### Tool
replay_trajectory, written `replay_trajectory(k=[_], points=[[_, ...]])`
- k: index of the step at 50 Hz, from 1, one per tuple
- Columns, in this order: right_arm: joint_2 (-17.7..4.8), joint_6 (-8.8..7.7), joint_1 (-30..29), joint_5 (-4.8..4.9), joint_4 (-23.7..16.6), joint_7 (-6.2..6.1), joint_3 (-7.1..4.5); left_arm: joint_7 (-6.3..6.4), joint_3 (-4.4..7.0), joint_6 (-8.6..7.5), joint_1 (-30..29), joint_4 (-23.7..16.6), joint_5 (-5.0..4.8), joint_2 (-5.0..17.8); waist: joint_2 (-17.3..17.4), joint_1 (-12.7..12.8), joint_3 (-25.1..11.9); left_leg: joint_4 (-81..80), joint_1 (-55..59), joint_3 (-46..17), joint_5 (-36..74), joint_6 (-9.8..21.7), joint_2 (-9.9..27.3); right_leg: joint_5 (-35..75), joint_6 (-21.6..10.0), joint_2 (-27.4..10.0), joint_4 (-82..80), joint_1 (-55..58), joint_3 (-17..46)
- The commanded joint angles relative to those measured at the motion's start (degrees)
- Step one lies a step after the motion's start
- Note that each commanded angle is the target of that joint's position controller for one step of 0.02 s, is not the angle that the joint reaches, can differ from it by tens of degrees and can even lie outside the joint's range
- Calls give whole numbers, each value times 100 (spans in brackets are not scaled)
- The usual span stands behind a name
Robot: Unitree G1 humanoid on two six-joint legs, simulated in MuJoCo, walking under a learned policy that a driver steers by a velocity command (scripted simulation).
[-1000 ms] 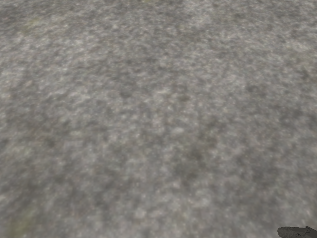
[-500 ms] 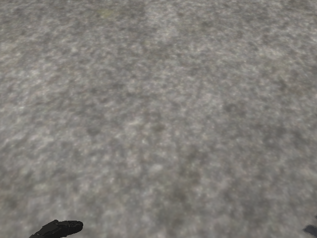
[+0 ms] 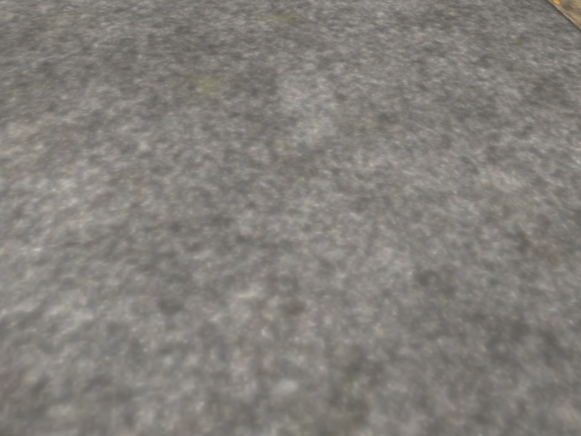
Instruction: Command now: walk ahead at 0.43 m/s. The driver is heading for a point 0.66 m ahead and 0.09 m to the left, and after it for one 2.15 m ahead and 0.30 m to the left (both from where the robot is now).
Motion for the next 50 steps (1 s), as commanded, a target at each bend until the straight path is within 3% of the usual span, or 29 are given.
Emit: replay_trajectory(k=[1, 6, 10, 12, 13, 14, 15, 16, 17, 18, 19, 20, 22, 24, 29, 33, 36, 38, 39, 40, 41, 42, 43, 44, 45, 46, 47, 48, 50], points=[[-732, -140, 60, 19, -223, -14, -154, -29, 73, -116, -651, -412, 33, 258, 816, 23, 555, -1476, 862, -1373, -322, 730, 1242, 747, 153, -312, -105, -1430, 89], [-906, -71, 330, 32, -31, -41, -210, -117, -51, -136, -1340, -597, -39, 31, 892, -250, 746, -1463, 598, -684, 461, 744, 1095, 1325, 325, -229, -1450, -654, -164], [-974, -10, 502, 117, 157, -15, -259, -210, -89, -199, -1686, -744, -87, 121, 898, -325, 972, -1272, 745, -773, 684, 804, 1335, 1039, 172, -211, -2014, -321, -164], [-1047, 33, 411, 156, 205, -12, -299, -231, -43, -255, -1520, -748, -89, 299, 948, -107, 942, -1040, 862, -950, 1124, 758, 1477, 746, 24, -160, -2270, 78, -100], [-1117, 57, 275, 169, 190, -11, -324, -220, 12, -280, -1192, -666, -79, 426, 984, 126, 780, -735, 825, -935, 1769, 707, 1465, 671, -64, -66, -2395, 611, -160], [-1091, 69, 139, 181, 161, -14, -315, -176, 123, -291, -496, -444, -60, 616, 891, 499, 382, -31, 636, -731, 2662, 577, 1244, 712, -193, 49, -2561, 1625, -239], [-930, 58, 31, 129, 78, -9, -256, -105, 272, -298, 566, -148, -37, 938, 685, 956, -359, 1227, -93, -482, 2639, 372, 909, 790, -398, -270, -2377, 3247, 62], [-338, -11, 340, 30, -136, 12, -83, -30, 423, -247, 1504, 17, 85, 1529, -595, 1086, -1469, 3478, -2115, -21, 671, -40, 186, 331, -1003, -1801, -2332, 5614, 1974], [-179, -120, 543, 164, -97, -6, -34, -49, 336, -200, 1613, 92, 65, 1291, -1528, 1009, -1969, 4777, -3029, -554, -1962, -122, -244, -802, -1430, -2469, -3269, 5720, 3803], [-783, -176, 167, 323, -154, -6, -215, -47, 193, -205, 1171, 51, 47, 849, -1019, 973, -1049, 5313, -3444, -869, -1668, -53, 106, -1280, -1193, -2261, -3502, 4892, 3221], [-859, -177, -184, 345, -243, -13, -254, -38, 118, -217, 747, 0, 25, 596, -827, 808, -435, 5290, -3505, -693, -1165, 28, 371, -1105, -977, -2066, -3625, 4132, 2430], [-766, -141, -334, 280, -247, -44, -266, -53, 58, -245, 355, -12, 33, 395, -535, 629, -35, 5041, -3295, -651, -713, 26, 543, -658, -852, -1821, -3846, 3415, 1867], [-502, 3, -243, 210, -212, -42, -286, -63, 21, -310, -21, 40, 124, 188, -636, 325, 291, 4689, -2748, -676, -181, 26, 759, 89, -702, -1481, -4163, 2588, 968], [-302, 116, -275, 211, -280, -14, -270, -42, 53, -364, -43, 145, 135, 232, -461, 212, 434, 4587, -2751, -638, 46, -4, 790, 793, -765, -1448, -4317, 2326, 450], [-294, 134, -1012, 152, -652, 96, -238, 68, 117, -368, 82, 288, 157, 533, -136, 278, 714, 3109, -3034, -544, 1295, -89, 716, 1538, -800, -1368, -4491, 2372, -438], [-206, 116, -1909, 138, -1025, 287, -131, 134, 170, -281, 462, 379, 65, 778, 74, 605, 934, 2040, -3046, -88, 1677, 19, 618, 1740, -749, -1502, -4475, 2875, -859], [-295, 132, -2262, 150, -1316, 409, -132, 141, 215, -135, 712, 458, -17, 907, 43, 647, 948, 1629, -3144, 124, 1273, 192, 483, 2456, -621, -1671, -4075, 3613, -1070], [-487, 164, -2130, 148, -1421, 452, -217, 160, 261, -41, 665, 419, -43, 1072, -157, 454, 654, 1564, -2588, 452, 722, 385, 138, 4177, -491, -1676, -3395, 3873, -1256], [-642, 189, -1794, 152, -1392, 455, -301, 176, 285, 12, 631, 392, -55, 1154, -272, 228, 383, 1593, -2065, 607, 422, 510, -89, 5019, -434, -1649, -2751, 3909, -1325], [-871, 206, -1102, 169, -1247, 434, -436, 191, 291, 63, 561, 357, -70, 1192, -279, -179, 8, 1425, -1123, 705, 374, 678, -351, 5386, -334, -1539, -1745, 3678, -1414], [-1232, 240, -122, 182, -996, 339, -641, 208, 241, 59, 533, 300, -49, 1104, -38, -673, -478, 1105, 495, 414, 605, 917, -434, 4617, -109, -1309, -285, 2746, -1472], [-1911, 262, 153, 205, -918, 227, -797, 150, 23, -37, 941, 20, 162, 378, 1396, -297, -944, 861, 2520, -2243, 1, 1727, 990, 432, 257, -474, 1921, 281, -1415], [-1791, 161, 101, 154, -1168, 264, -687, 57, -74, -299, 820, -115, 86, 313, 1325, -207, -1843, -212, 3273, -4904, -709, 2432, 1840, -2226, 293, 298, 2961, -838, 32], [-1353, 80, 1, 87, -1148, 303, -547, -17, 51, -457, 76, -298, -154, 761, 781, -446, -1329, -491, 2995, -4304, -545, 2030, 1705, -1807, 146, -33, 3062, -1404, 484], [-1232, 21, -372, 63, -1195, 303, -501, -18, 30, -536, -116, -384, -197, 729, 555, -238, -611, -445, 2138, -3454, 395, 1817, 1520, -1351, 54, -252, 2678, -1410, 419], [-1088, 2, -852, 64, -1287, 292, -458, 40, 47, -537, -42, -286, -68, 700, 123, 74, -211, -367, 1242, -2709, 1566, 1614, 1258, -1042, 99, -480, 2182, -1047, 400], [-839, 3, -1206, 5, -1386, 259, -371, 67, 96, -447, 196, -141, -3, 776, 151, 310, -88, -354, 595, -2034, 2628, 1459, 1122, -868, 154, -692, 1846, -552, 356], [-744, 0, -1340, -51, -1443, 236, -327, 60, 105, -328, 395, -52, 9, 756, 255, 435, -105, -407, 168, -1723, 3277, 1409, 1040, -790, 223, -752, 1718, -139, 316], [-767, -47, -1341, -59, -1346, 205, -305, 74, 67, -157, 648, 83, 67, 541, 258, 541, -170, -522, -266, -1132, 4248, 1406, 927, -462, 403, -701, 1334, 227, 136]])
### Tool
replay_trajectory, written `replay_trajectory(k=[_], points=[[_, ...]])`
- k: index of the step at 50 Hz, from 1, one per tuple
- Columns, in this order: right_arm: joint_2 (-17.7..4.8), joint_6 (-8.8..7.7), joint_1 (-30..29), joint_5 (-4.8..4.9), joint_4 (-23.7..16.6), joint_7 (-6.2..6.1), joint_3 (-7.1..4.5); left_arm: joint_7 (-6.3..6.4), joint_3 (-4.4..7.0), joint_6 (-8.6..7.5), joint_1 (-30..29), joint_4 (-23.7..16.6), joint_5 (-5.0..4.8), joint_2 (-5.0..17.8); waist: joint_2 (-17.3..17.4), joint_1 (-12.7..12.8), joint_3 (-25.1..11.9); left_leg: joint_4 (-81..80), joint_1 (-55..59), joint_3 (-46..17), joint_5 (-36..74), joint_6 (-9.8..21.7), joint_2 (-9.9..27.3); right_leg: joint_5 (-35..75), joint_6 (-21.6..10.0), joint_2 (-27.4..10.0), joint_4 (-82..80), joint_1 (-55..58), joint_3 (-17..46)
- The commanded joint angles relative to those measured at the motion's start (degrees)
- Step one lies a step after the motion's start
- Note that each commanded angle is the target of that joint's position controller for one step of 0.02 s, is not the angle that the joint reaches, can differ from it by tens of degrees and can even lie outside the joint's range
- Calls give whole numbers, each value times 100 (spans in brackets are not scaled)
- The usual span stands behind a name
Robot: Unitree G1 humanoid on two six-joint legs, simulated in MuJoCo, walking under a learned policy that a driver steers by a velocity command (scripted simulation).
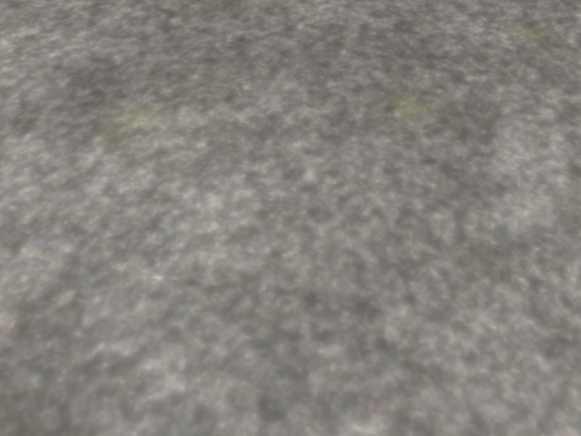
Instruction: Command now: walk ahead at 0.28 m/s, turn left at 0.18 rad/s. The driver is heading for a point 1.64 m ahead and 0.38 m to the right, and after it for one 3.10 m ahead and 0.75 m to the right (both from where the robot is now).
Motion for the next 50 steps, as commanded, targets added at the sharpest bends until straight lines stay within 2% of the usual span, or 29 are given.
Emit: replay_trajectory(k=[1, 4, 6, 8, 12, 14, 15, 16, 17, 18, 19, 20, 21, 24, 28, 32, 35, 36, 37, 38, 39, 40, 41, 42, 43, 45, 47, 48, 50], points=[[-677, -171, -260, -50, -376, -88, -130, 43, 94, 159, 796, 44, 76, 356, 309, 324, -969, -986, 485, -823, 3893, 962, 1505, 620, 198, -123, -518, 108, -115], [-640, -140, -287, -70, -191, -174, -81, 38, -1, 188, 432, -12, 60, 191, 529, 184, -903, -1046, 472, -129, 3672, 687, 1230, 1728, 236, -85, -1843, 277, -194], [-674, -120, -194, -122, -47, -207, -68, -12, -17, 169, 156, -60, 27, 220, 533, -12, -923, -1084, 660, -1, 3318, 597, 1284, 2472, 202, 4, -2491, 447, -199], [-710, -96, -216, -152, 93, -221, -62, -57, 3, 172, 27, -115, -3, 310, 554, -79, -853, -1071, 889, -3, 3027, 595, 1464, 2560, 146, 72, -2786, 449, -134], [-812, 89, -336, -22, 242, -325, -123, -182, 106, 199, -144, -365, 43, 548, 622, -71, -611, -419, 1519, -150, 2992, 561, 1830, 1339, -78, 210, -3009, -77, -209], [-806, 212, -487, 96, 211, -422, -138, -248, 154, 198, 268, -331, 58, 553, 569, 179, -696, 358, 1535, -74, 3245, 350, 1767, 1357, -267, 386, -3507, 335, -400], [-765, 235, -308, 83, 215, -462, -137, -228, 257, 186, 662, -268, 74, 795, 243, 307, -945, 1143, 1330, 134, 3115, 30, 1413, 2657, -481, 399, -3946, 1082, -170], [-672, 195, -179, -90, 28, -469, -105, -159, 398, 195, 951, -297, 103, 1321, -793, 213, -1371, 2652, 409, 493, 1427, -418, 709, 5154, -1028, -425, -3926, 2155, 1129], [-352, 178, -115, -182, -101, -409, 4, -118, 387, 245, 1163, -304, 174, 1387, -1658, 176, -1885, 4244, -1340, 191, -2981, -760, -320, 5948, -2198, -1481, -4226, 3447, 2991], [-526, 180, -107, -60, 6, -328, -7, -108, 276, 267, 1073, -412, 152, 989, -931, 286, -2327, 4805, -1477, -681, -3119, -687, 26, 4660, -2162, -1412, -4369, 3483, 3012], [-607, 219, -356, 84, -32, -311, -42, -81, 262, 292, 647, -569, 86, 864, -596, 240, -1848, 4935, -1787, -665, -2729, -689, 202, 3748, -1946, -1185, -4450, 3084, 2547], [-631, 271, -506, 67, -8, -348, -70, -44, 232, 351, 388, -649, -14, 744, -139, 188, -1475, 4652, -1870, -598, -2400, -729, 381, 2942, -1691, -965, -4606, 2616, 2210], [-703, 321, -653, 6, -47, -408, -111, 11, 209, 419, 209, -712, -50, 686, -71, 145, -1217, 4235, -1771, -592, -2090, -773, 515, 2276, -1534, -822, -4758, 2156, 2057], [-484, 345, -581, 23, -59, -456, -79, 129, 258, 568, 169, -788, 59, 777, -631, 53, -1121, 3084, -1190, -412, -1669, -919, 374, 1760, -1345, -347, -4933, 1646, 1751], [-462, 280, -566, 35, -6, -460, -60, 219, 346, 637, 170, -891, 14, 937, -663, 153, -1317, 2130, -765, -480, -1250, -1038, 320, 1468, -1304, -278, -4864, 1596, 1875], [-550, 186, -545, 73, -9, -382, -91, 215, 357, 740, 87, -988, 6, 923, -806, 202, -1221, 1404, -484, -528, -1164, -982, 275, 1086, -1228, -244, -4821, 1583, 2308], [-565, 74, -93, 77, 142, -282, -118, 240, 311, 830, -64, -1063, -46, 827, -806, -38, -1229, 75, 265, -332, -420, -773, 319, 1280, -982, -67, -4437, 1495, 2269], [-729, 62, 0, 18, 162, -269, -164, 255, 258, 849, 105, -1042, -45, 676, -593, -25, -1231, -364, 712, -572, -137, -610, 697, 965, -744, 173, -4118, 1221, 2057], [-1112, 85, -56, -117, 66, -291, -223, 240, 165, 847, 372, -1029, 32, 360, 545, 184, -1216, -778, 1090, -1766, 156, -166, 1880, -224, -418, 777, -2960, 614, 1339], [-1377, 114, -246, -327, 32, -274, -274, 229, 236, 764, 146, -1255, -4, 524, 1971, 235, -806, -1065, 594, -3037, 762, 744, 2626, -1424, -161, 1427, -1917, -201, 590], [-1032, 73, -508, -307, -139, -282, -188, 223, 347, 704, 245, -1102, 75, 928, 1408, 193, -786, -1002, 494, -2950, 928, 980, 2647, -1378, -14, 1171, -836, -148, 910], [-849, 56, -700, -200, -178, -301, -137, 210, 408, 714, 385, -945, 23, 1004, 987, 299, -766, -807, 531, -2363, 1125, 779, 2349, -1059, 53, 1191, -383, -184, 914], [-770, 50, -778, -89, -191, -305, -110, 238, 383, 768, 516, -785, 28, 841, 764, 340, -762, -660, 659, -1921, 1187, 566, 2036, -832, 173, 1159, -170, -186, 872], [-694, 49, -749, 3, -152, -312, -74, 254, 340, 806, 529, -756, 51, 700, 751, 284, -730, -575, 802, -1776, 1414, 543, 1970, -627, 277, 1131, -20, -287, 899], [-629, 65, -672, 17, -100, -320, -31, 245, 283, 821, 491, -750, 37, 521, 759, 263, -732, -532, 806, -1536, 1669, 540, 1837, -530, 358, 1114, -101, -168, 823], [-548, 101, -523, -20, -8, -327, 5, 227, 186, 810, 266, -820, -14, 325, 970, 151, -795, -472, 1060, -1238, 1842, 540, 1661, -391, 471, 958, -891, 43, 541], [-632, 150, -482, -27, 49, -336, -4, 198, 84, 794, 59, -872, 12, 161, 1153, 27, -895, -384, 1132, -1093, 1923, 511, 1592, -432, 527, 686, -1964, 607, 172], [-742, 186, -381, -22, 91, -334, -30, 182, 54, 785, -40, -891, 5, 134, 1241, -73, -898, -362, 1106, -1124, 1986, 541, 1621, -500, 524, 652, -2410, 881, 17], [-879, 241, -255, 22, 171, -319, -52, 167, 90, 776, 44, -809, -44, 285, 1277, -105, -881, -262, 1128, -1245, 2072, 568, 1666, -76, 461, 689, -3301, 1291, -158]])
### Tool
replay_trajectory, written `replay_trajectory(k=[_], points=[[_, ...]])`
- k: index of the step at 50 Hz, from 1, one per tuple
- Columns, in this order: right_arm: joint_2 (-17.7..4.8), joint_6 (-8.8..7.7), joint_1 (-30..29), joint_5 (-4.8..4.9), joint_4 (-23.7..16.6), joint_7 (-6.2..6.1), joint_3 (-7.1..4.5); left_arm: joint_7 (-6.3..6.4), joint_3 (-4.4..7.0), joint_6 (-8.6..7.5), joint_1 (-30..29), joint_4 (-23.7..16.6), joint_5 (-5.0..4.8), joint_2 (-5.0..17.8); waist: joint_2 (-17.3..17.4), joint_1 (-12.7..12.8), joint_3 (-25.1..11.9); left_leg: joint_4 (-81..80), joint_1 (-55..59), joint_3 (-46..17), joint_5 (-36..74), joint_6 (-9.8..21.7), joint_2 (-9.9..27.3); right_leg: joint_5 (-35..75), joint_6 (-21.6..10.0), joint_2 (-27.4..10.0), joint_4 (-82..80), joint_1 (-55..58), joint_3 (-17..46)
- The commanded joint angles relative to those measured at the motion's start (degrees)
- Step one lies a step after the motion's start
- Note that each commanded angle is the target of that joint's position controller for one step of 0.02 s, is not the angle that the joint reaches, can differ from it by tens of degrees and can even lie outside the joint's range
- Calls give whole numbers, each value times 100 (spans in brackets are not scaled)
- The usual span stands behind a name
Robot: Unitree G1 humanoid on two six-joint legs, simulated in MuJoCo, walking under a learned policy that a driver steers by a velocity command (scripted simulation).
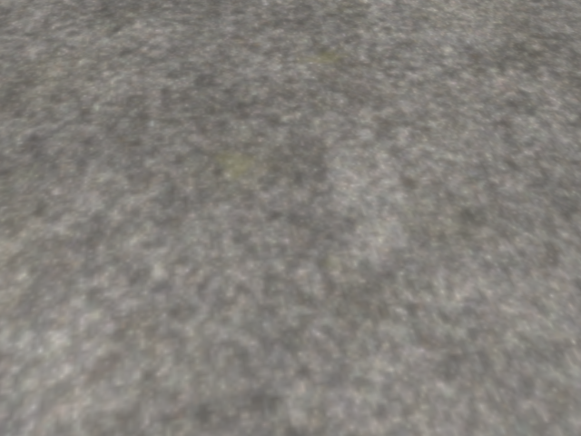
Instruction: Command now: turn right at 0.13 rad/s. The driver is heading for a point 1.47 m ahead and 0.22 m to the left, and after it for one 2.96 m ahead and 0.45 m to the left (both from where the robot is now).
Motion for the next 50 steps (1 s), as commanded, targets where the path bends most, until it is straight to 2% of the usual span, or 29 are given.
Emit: replay_trajectory(k=[1, 2, 3, 4, 5, 6, 7, 8, 10, 20, 34, 50], points=[[-1074, 5, -55, 89, -211, -5, -231, -23, 52, -96, 43, -252, -24, 343, 1263, 81, -486, -366, 706, -1015, 2598, 1003, 1053, 910, -103, 55, -1802, 531, -471], [-1027, -17, 79, 136, -135, 8, -214, -28, 60, -101, 126, -179, 14, 405, 1139, 119, -416, -348, 547, -990, 2467, 836, 981, 1620, -249, 21, -2489, 914, -399], [-963, -90, 226, 97, -87, 32, -178, 1, 87, -97, 163, -188, 61, 621, 871, 69, -535, -318, 213, -943, 2081, 552, 913, 2251, -434, -287, -2494, 1487, -17], [-828, -198, 319, -71, -139, 104, -125, 50, 159, -75, 261, -189, 114, 1021, 18, -125, -805, -2, -162, -536, 1452, 264, 565, 3711, -706, -842, -1929, 2009, 438], [-617, -251, 310, -92, -94, 128, -79, -1, 116, -69, 109, -91, 112, 804, -566, -188, -870, -168, 75, -115, 488, -39, 208, 3149, -1055, -886, -1824, 1513, 438], [-763, -246, -37, -118, -59, 116, -92, -68, 47, -101, -12, -142, 119, 480, -320, 18, -656, -110, 232, -55, 423, -218, 154, 2388, -1047, -743, -1948, 1191, 439], [-765, -222, -215, -90, -47, 100, -109, -82, 14, -139, 7, -64, 164, 378, -232, 73, -543, -85, 273, -28, 534, -255, 144, 1986, -937, -643, -2017, 1025, 390], [-734, -168, -266, -51, -16, 65, -108, -86, 7, -180, -5, -32, 162, 417, -255, 78, -373, -57, 298, -43, 679, -236, 151, 1924, -847, -556, -2036, 853, 333], [-751, -95, -161, -42, 57, 20, -121, -87, -9, -263, 35, 67, 142, 431, -296, 30, -206, -78, 366, -59, 763, -209, 168, 1869, -768, -514, -2055, 652, 307], [-756, -13, -66, -10, 599, -54, -155, -67, -94, -365, 132, 535, 116, 361, 37, 42, -51, -189, 525, -53, 783, -268, 172, 1616, -738, -388, -2109, 551, 227], [-720, 9, 88, 19, 1191, -116, -119, -38, -171, -359, 304, 1143, 94, 285, 115, 73, -27, -248, 494, -5, 796, -248, 155, 1637, -696, -217, -2108, 627, 8], [-546, 25, 315, 31, 1554, -134, -35, 2, -247, -349, 574, 1551, 80, 199, 167, 97, 72, -257, 395, 39, 707, -202, 107, 1526, -646, -135, -2091, 554, -125]])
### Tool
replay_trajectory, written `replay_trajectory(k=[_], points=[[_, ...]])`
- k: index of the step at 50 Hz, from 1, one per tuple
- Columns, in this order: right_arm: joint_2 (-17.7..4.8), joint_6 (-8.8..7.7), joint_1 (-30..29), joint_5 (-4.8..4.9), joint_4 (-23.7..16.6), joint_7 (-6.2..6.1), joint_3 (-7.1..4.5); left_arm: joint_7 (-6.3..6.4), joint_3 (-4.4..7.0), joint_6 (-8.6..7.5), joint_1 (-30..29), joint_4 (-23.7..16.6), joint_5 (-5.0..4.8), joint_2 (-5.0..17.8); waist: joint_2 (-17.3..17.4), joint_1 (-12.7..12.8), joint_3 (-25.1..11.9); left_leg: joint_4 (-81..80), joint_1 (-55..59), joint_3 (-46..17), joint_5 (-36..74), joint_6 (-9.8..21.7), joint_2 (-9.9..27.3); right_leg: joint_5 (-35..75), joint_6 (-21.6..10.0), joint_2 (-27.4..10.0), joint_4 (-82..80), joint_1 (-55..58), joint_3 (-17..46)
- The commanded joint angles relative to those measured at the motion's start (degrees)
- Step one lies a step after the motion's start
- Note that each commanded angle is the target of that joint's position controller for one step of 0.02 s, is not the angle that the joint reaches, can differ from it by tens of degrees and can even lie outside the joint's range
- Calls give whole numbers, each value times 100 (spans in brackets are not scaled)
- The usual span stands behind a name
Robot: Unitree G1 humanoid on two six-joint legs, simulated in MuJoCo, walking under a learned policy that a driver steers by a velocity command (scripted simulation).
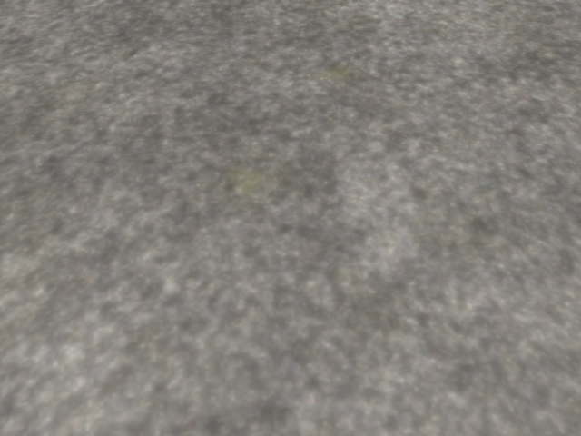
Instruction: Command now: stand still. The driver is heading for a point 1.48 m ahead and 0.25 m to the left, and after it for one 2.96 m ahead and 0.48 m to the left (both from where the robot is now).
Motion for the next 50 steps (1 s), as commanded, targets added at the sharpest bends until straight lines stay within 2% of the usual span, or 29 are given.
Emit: replay_trajectory(k=[1, 22, 45, 46, 47, 49, 50], points=[[-596, -35, 198, 2, -95, -19, -85, 22, 93, -40, 205, -105, -2, 599, -4, 3, 9, -340, 169, 76, 753, 100, -19, 806, -86, -159, -580, -390, 99], [-401, -35, 512, 15, 64, -26, -6, 50, 32, -38, 602, 115, -14, 399, 4, 19, 100, -317, 35, 93, 642, 147, -67, 707, -45, -124, -537, -471, 11], [-252, -40, 775, 27, 77, -35, 22, 76, 23, -45, 919, 182, -27, 227, 1, 25, 167, -294, -48, 94, 588, 182, -96, 662, -18, -117, -498, -529, -38], [-171, -35, 887, 21, 139, -37, 41, 81, 7, -39, 1035, 246, -22, 156, -15, 26, 24, -302, 19, 166, 57, 189, -163, 94, -31, -67, -543, -473, -87], [-184, -23, 905, 50, 151, -49, 28, 97, 31, -23, 1065, 257, -54, 206, -55, 34, 105, -192, -85, 274, -794, 233, -289, -828, -102, -2, -540, -573, -109], [-280, -55, 829, 85, 68, -66, -12, 125, 101, -31, 1037, 162, -106, 401, -169, 68, 542, 22, -649, 283, -2326, 405, -357, -2552, -362, -126, -630, -1003, 149], [-228, -121, 763, 95, 2, -49, -4, 117, 118, -81, 1093, 128, -129, 438, -252, 104, 728, 127, -886, 226, -2427, 476, -304, -2868, -505, -327, -754, -1098, 434]])
Velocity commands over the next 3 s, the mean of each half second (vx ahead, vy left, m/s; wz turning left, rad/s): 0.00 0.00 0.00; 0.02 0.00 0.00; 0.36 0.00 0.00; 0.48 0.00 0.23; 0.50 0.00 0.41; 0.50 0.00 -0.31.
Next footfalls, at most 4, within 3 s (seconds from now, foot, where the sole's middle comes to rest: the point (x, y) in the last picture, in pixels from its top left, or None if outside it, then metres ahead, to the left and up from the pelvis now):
1.60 right None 0.44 -0.09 -0.77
2.16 left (233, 351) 0.72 0.17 -0.77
2.70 right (271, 237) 1.09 0.08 -0.77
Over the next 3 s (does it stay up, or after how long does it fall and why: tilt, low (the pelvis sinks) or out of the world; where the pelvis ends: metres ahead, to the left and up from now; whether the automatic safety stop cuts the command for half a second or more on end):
stays up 1.06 0.14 0.01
